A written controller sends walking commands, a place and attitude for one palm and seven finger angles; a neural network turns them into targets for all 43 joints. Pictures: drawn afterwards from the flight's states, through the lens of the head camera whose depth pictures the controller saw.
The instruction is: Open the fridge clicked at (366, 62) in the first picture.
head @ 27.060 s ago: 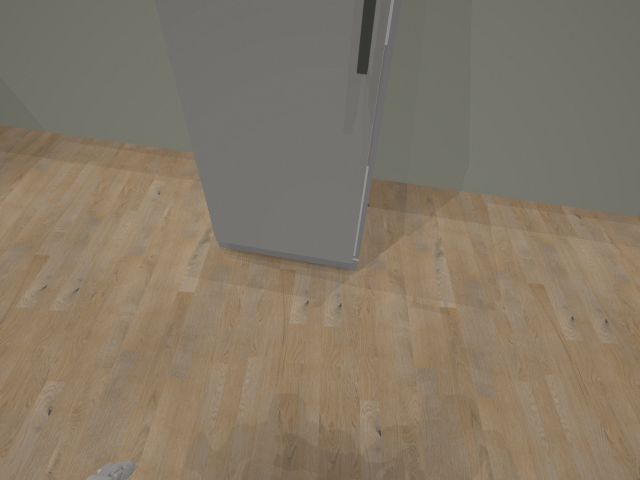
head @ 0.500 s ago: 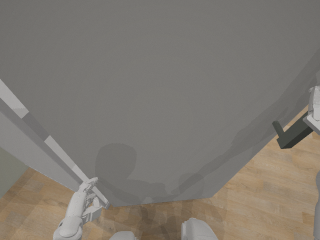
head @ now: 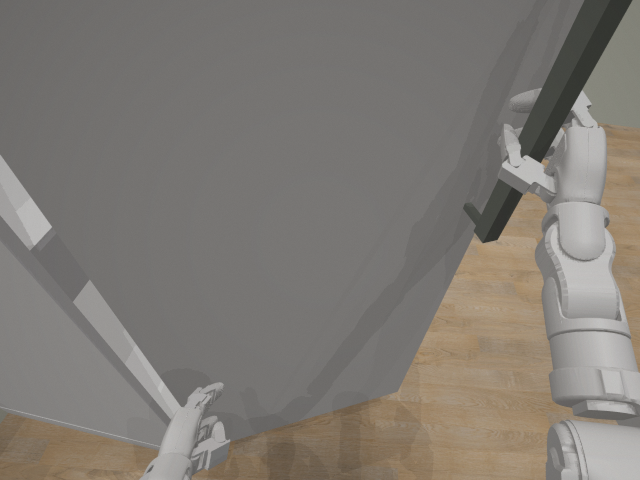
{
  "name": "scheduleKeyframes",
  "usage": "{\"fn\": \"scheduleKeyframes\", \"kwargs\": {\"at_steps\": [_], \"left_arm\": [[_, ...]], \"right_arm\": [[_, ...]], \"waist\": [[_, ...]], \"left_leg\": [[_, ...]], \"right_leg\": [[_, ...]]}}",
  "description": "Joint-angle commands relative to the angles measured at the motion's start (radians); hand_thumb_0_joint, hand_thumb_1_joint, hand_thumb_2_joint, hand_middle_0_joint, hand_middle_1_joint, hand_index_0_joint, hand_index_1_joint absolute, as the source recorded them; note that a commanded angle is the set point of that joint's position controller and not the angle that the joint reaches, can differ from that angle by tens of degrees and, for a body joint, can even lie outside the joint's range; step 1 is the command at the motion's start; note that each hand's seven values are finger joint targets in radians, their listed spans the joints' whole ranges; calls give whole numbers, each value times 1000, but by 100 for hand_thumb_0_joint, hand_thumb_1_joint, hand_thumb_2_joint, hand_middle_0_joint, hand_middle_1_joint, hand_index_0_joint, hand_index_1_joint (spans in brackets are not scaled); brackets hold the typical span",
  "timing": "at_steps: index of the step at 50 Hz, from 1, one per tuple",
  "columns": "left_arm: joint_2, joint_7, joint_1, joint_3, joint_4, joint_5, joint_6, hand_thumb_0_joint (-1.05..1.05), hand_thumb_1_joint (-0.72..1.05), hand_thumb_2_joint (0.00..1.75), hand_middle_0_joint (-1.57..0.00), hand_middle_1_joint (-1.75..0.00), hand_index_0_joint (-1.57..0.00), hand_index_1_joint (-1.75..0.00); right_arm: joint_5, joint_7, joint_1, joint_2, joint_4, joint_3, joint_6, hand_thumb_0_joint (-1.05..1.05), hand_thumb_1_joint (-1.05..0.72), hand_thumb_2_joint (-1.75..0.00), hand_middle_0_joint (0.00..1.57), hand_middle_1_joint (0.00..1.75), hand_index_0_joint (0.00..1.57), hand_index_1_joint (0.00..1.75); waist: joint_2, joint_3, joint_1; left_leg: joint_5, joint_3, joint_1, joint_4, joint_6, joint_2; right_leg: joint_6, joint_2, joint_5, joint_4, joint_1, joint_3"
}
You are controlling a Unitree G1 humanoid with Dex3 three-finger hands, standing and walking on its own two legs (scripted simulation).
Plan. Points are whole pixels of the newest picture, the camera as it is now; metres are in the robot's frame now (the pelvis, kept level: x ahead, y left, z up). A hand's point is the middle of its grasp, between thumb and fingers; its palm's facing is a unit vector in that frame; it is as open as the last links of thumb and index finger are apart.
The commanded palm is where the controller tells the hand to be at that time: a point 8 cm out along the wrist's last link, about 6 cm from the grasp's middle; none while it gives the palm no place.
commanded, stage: stop walking and hold the door back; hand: right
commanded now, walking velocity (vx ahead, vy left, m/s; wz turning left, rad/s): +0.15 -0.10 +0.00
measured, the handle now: (530, 112) +0.44 -0.20 +0.26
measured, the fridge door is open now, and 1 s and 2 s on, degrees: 62 60 60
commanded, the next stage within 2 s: loosen the grip on the handle in 0.54 s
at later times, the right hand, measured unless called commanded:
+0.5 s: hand (507, 155) +0.41 -0.19 +0.22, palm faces +0.24 +0.96 -0.17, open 5.9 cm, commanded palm +0.39 -0.24 +0.20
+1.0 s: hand (516, 149) +0.42 -0.20 +0.23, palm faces +0.27 +0.94 -0.19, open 12.0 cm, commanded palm +0.37 -0.24 +0.22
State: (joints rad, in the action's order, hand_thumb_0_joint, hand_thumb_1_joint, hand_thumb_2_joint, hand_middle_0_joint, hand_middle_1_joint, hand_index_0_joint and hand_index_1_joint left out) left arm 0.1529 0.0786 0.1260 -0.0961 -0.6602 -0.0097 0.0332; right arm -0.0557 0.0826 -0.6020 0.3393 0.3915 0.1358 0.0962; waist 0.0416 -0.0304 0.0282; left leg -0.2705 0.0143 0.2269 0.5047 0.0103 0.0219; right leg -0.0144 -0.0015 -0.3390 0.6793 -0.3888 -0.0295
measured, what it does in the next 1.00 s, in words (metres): stands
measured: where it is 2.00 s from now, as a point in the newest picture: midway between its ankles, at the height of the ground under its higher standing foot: outside the picture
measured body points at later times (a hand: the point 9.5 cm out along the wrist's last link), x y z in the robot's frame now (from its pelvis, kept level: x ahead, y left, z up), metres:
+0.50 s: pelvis -0.01 +0.00 +0.00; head -0.01 +0.01 +0.45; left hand +0.08 +0.25 -0.12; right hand +0.39 -0.24 +0.23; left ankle +0.01 +0.11 -0.73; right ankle +0.05 -0.10 -0.73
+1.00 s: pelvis +0.01 +0.01 +0.01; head +0.01 +0.02 +0.46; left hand +0.12 +0.28 -0.09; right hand +0.40 -0.25 +0.24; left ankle +0.01 +0.11 -0.73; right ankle +0.05 -0.10 -0.73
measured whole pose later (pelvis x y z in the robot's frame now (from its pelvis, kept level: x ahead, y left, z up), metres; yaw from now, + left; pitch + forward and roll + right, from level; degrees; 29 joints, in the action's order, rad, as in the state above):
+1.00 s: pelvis +0.01 +0.01 +0.01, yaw +4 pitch -2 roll +0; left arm 0.26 0.05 0.26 0.00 -0.69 -0.02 0.06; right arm -0.02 0.04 -0.51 0.39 0.38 0.28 0.06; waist 0.01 0.00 -0.01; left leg -0.23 0.03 0.17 0.43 -0.03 -0.02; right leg -0.01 -0.04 -0.18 0.43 -0.22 -0.09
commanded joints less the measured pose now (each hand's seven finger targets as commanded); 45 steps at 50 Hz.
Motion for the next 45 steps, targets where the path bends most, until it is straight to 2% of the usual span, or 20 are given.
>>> {"fn": "scheduleKeyframes", "kwargs": {"at_steps": [1, 5, 7, 8, 10, 12, 13, 15, 17, 20, 22, 27, 31, 32, 33, 34, 35, 37, 39, 45], "left_arm": [[198, 27, -25, 113, 85, -7, 57, 0, 90, 90, -20, -30, -20, -30], [200, 35, 12, 110, 54, -7, 57, 0, 90, 90, -20, -30, -20, -30], [247, 30, 10, 134, 74, -14, 55, 0, 90, 90, -20, -30, -20, -30], [224, 20, 16, 124, 82, -25, 52, 0, 90, 90, -20, -30, -20, -30], [204, 27, 24, 114, 81, -22, 65, 0, 90, 90, -20, -30, -20, -30], [212, 31, 35, 119, 79, -23, 66, 0, 90, 90, -20, -30, -20, -30], [223, 27, 32, 119, 73, -19, 68, 0, 90, 90, -20, -30, -20, -30], [225, 22, 37, 112, 80, -21, 70, 0, 90, 90, -20, -30, -20, -30], [234, 26, 52, 109, 86, -22, 67, 0, 90, 90, -20, -30, -20, -30], [216, 27, 53, 113, 86, -13, 64, 0, 90, 90, -20, -30, -20, -30], [216, 28, 55, 118, 66, -27, 58, 0, 90, 90, -20, -30, -20, -30], [225, 33, 50, 114, 40, -27, 68, 0, 90, 90, -20, -30, -20, -30], [232, 30, 43, 108, 54, -22, 61, 0, 90, 90, -20, -30, -20, -30], [180, 6, 93, 90, 151, -43, 72, 0, 90, 90, -20, -30, -20, -30], [249, -15, 114, 196, 30, 31, 115, 0, 90, 90, -20, -30, -20, -30], [230, -20, 166, 181, 72, 3, 110, 0, 90, 90, -20, -30, -20, -30], [265, -18, 157, 188, 79, 15, 116, 0, 90, 90, -20, -30, -20, -30], [230, -25, 88, 157, 105, 9, 112, 0, 90, 90, -20, -30, -20, -30], [230, -37, 66, 145, 101, 4, 108, 0, 90, 90, -20, -30, -20, -30], [235, -27, 28, 145, 121, -8, 87, 0, 90, 90, -20, -30, -20, -30]], "right_arm": [[20, 21, -489, 262, -56, 141, 55, 0, -90, -90, 45, 140, 45, 140], [21, 9, -497, 211, -15, 100, 76, 0, -90, -90, 45, 140, 45, 140], [10, 0, -494, 146, -30, 53, 95, 0, -90, -90, 45, 140, 45, 140], [-1, -2, -504, 127, -46, 35, 101, 0, -90, -90, 45, 140, 45, 140], [4, 5, -531, 108, -68, 12, 107, 0, -90, -90, 45, 140, 45, 140], [2, 7, -472, 155, -97, 43, 104, 0, -90, -90, 45, 140, 45, 140], [11, 7, -444, 174, -111, 63, 105, 0, -90, -90, 45, 140, 45, 140], [13, -2, -416, 149, -126, 42, 98, 0, -90, -90, 45, 140, 45, 140], [15, -5, -419, 190, -118, 56, 88, 0, -90, -90, 45, 140, 45, 140], [25, 10, -380, 296, -78, 145, 86, 0, -90, -90, 45, 140, 45, 140], [9, 12, -405, 278, -20, 116, 65, 0, -90, -90, 45, 140, 45, 140], [11, 13, -423, 278, 21, 123, 85, 0, -90, -90, 45, 140, 45, 140], [14, 6, -401, 241, 56, 105, 102, 0, -90, -90, 45, 140, 45, 140], [106, 43, -1121, 788, -219, 461, 155, 0, -90, -90, 45, 140, 45, 140], [137, -32, -798, 465, 99, 309, 57, 0, -78, -84, 45, 140, 45, 140], [63, -49, -609, 278, 65, 225, 46, 0, -66, -78, 45, 140, 45, 140], [36, -58, -566, 373, 31, 331, 59, 0, -54, -73, 45, 140, 45, 140], [17, -71, -497, 269, -37, 223, 75, 0, -30, -61, 45, 140, 45, 140], [57, -38, -444, 267, -57, 185, 84, 0, -5, -49, 45, 140, 45, 140], [48, -32, -312, 270, -184, 184, 24, 0, 55, -20, 41, 135, 41, 135]], "waist": [[-338, 211, -5], [-152, 249, -38], [123, 249, -30], [155, 269, -36], [75, 218, -57], [-6, 232, -39], [51, 248, -30], [149, 268, -30], [114, 261, -37], [-68, 248, -45], [-215, 186, -39], [-82, 242, -34], [-26, 201, -28], [212, 85, -16], [-12, 463, -21], [-177, 479, -43], [-217, 460, -26], [-61, 352, -14], [48, 238, -18], [-8, 231, -12]], "left_leg": [[45, -295, -153, -212, -152, 302], [46, -87, 27, -68, -73, 183], [-76, 28, 156, 125, -2, 25], [-221, 41, 164, 255, 11, -30], [-217, -36, 234, 416, 4, -2], [-191, -33, 182, 291, 7, 16], [-169, -13, 139, 208, 7, 11], [-86, 24, 4, 57, 3, -5], [-5, 3, -123, -73, -5, 16], [-42, -149, -64, -172, -52, 146], [-184, -242, 11, -253, -80, 201], [96, -122, -27, -136, -45, 145], [-77, -63, 42, -117, -7, 54], [-118, -57, 11, -22, -30, 30], [165, 14, -18, -38, -80, -22], [222, 36, -14, -53, -57, -46], [208, 13, -30, -90, -47, -54], [116, 2, -13, -113, -55, -46], [20, -17, 35, -127, -59, -37], [-1, -28, -27, -175, -53, -30]], "right_leg": [[18, -20, -83, 222, -136, 77], [12, -3, 137, -211, 254, -41], [-56, -206, 135, -320, 341, 214], [-104, -302, -8, -426, 305, 370], [-162, -372, -67, -484, 270, 492], [-165, -340, 229, -392, 305, 364], [-145, -316, 351, -352, 321, 273], [-100, -269, 300, -316, 264, 159], [-60, -216, 196, -280, 148, 114], [1, -105, 26, -185, 97, 9], [14, -71, -17, -107, 85, 12], [1, -90, 198, -211, 188, 41], [-26, -162, 82, -297, 173, 131], [-24, -61, 81, -374, 138, 52], [10, -23, 355, -253, 299, 0], [16, -46, 442, -241, 318, 25], [-1, -52, 390, -253, 337, 18], [-3, -43, 274, -283, 315, 22], [-9, -35, 120, -308, 279, 24], [-26, -26, 127, -320, 268, -5]]}}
